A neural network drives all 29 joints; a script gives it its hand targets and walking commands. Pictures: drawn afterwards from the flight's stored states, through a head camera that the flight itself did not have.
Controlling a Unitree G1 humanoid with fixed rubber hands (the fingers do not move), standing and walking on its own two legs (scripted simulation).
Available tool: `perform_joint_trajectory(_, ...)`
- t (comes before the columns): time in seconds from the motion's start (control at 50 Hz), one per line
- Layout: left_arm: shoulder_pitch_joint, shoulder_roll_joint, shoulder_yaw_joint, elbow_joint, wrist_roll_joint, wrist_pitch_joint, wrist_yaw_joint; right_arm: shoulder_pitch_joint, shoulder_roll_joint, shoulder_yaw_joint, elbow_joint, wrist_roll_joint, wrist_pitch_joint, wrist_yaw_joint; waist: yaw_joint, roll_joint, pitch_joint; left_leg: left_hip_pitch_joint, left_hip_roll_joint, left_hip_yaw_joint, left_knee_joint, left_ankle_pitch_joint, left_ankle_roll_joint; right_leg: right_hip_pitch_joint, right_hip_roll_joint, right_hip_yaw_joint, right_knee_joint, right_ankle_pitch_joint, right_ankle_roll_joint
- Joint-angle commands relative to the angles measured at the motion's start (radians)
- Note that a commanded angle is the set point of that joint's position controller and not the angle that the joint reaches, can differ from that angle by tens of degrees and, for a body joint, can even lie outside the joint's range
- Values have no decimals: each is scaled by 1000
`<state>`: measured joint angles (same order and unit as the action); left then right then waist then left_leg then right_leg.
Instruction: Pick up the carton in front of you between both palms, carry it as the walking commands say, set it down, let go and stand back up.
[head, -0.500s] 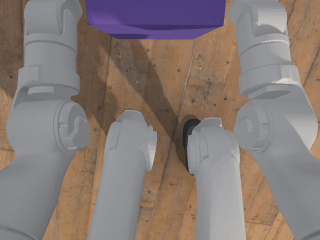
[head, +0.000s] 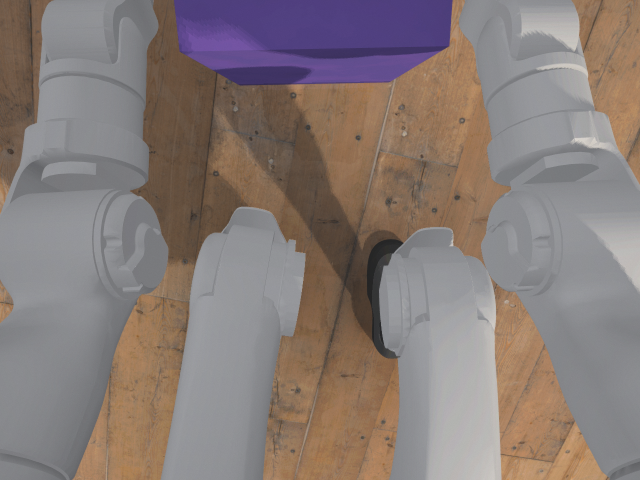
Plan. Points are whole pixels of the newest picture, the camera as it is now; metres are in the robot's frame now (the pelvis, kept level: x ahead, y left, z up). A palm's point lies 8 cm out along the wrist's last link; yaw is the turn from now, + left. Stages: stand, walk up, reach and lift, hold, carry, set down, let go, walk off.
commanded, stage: set down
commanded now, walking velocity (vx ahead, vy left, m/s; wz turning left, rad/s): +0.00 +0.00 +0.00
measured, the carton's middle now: out of the picture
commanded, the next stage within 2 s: let go in 1.96 s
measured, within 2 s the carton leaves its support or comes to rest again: neither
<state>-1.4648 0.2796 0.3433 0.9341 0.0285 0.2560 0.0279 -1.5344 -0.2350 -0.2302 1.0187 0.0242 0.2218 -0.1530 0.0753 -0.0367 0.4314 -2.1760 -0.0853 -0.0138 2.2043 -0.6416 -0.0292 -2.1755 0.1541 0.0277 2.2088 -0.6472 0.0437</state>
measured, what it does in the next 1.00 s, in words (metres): stands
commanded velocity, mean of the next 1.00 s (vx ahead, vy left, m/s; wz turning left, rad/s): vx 0.00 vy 0.00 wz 0.00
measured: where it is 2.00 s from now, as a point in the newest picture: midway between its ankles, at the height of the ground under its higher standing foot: (323, 312)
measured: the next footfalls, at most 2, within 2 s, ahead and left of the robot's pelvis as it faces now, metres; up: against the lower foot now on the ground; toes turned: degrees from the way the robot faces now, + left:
none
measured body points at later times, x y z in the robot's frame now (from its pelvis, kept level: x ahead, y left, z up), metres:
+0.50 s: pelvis +0.00 +0.00 -0.01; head +0.37 +0.02 +0.22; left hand +0.55 +0.22 -0.19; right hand +0.58 -0.09 -0.19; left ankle +0.10 +0.12 -0.34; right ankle +0.10 -0.11 -0.34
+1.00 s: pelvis +0.00 +0.00 -0.02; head +0.38 +0.03 +0.21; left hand +0.56 +0.26 -0.18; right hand +0.60 -0.13 -0.18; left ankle +0.10 +0.11 -0.34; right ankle +0.10 -0.11 -0.34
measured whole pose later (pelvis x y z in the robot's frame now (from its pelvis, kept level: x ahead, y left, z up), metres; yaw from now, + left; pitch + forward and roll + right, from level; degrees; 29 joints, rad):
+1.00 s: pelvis +0.00 +0.00 -0.02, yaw +1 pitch +33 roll +0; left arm -1.57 0.45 0.19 1.11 -0.19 0.10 0.06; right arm -1.60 -0.42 -0.05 1.08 0.22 0.13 -0.12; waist 0.06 -0.02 0.50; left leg -2.20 -0.03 0.02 2.26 -0.63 0.02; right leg -2.19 0.08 -0.01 2.27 -0.65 0.01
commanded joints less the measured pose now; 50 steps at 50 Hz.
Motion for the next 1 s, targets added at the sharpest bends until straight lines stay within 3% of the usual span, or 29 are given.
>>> perform_joint_trajectory(0.0,-618,-801,-317,-84,-94,-29,-266,-562,821,258,-100,67,-28,247,49,-34,-1052,440,-18,49,-165,386,28,486,-1,-56,-129,336,-53)
perform_joint_trajectory(0.34,-428,-672,-176,76,20,6,-295,-396,665,128,52,-32,7,282,13,-29,-603,311,-10,23,-144,164,44,374,-19,-41,-135,125,-65)
perform_joint_trajectory(0.5,-368,-634,-147,85,43,2,-299,-347,628,112,59,-54,2,287,3,-27,-555,315,-11,24,-128,181,43,382,-20,-38,-124,154,-59)
perform_joint_trajectory(0.56,-362,-604,-139,79,48,-12,-288,-344,611,119,54,-57,-8,279,14,-28,-582,340,-9,32,-120,220,32,410,-24,-39,-114,194,-50)
perform_joint_trajectory(0.6,-338,-492,-109,74,55,-32,-260,-331,503,107,30,-66,-25,250,16,-22,-620,365,-4,41,-115,253,21,448,-32,-42,-112,227,-42)
perform_joint_trajectory(0.62,-304,-356,-68,75,62,-48,-229,-297,380,78,31,-70,-37,226,21,-16,-640,387,2,44,-115,272,13,461,-40,-44,-108,243,-37)
perform_joint_trajectory(0.68,-229,174,42,67,55,-135,-65,-236,-160,-5,4,-70,-97,88,25,-19,-799,466,20,44,-110,362,-1,520,-58,-46,-95,335,-13)
perform_joint_trajectory(0.7,-268,228,27,57,18,-157,-28,-278,-214,-3,-18,-40,-113,59,21,-22,-890,486,22,37,-103,421,1,541,-60,-39,-84,399,-9)
perform_joint_trajectory(0.76,-329,278,-33,84,-87,-193,20,-339,-248,71,-14,61,-137,32,33,-36,-1072,538,31,17,-77,571,7,565,-76,-26,-54,525,-10)
perform_joint_trajectory(0.82,-342,288,-97,110,-157,-202,26,-354,-232,154,-23,148,-139,37,58,-34,-1186,595,46,14,-71,641,15,557,-87,-23,-52,541,-11)
perform_joint_trajectory(0.88,-359,301,-132,101,-198,-192,27,-363,-232,196,-33,202,-127,44,70,-26,-1272,643,58,14,-86,637,20,558,-90,-30,-62,512,-16)
perform_joint_trajectory(0.98,-407,324,-160,31,-237,-156,39,-400,-290,171,-82,199,-90,27,42,-13,-1425,722,58,28,-139,559,21,635,-80,-56,-106,450,-28)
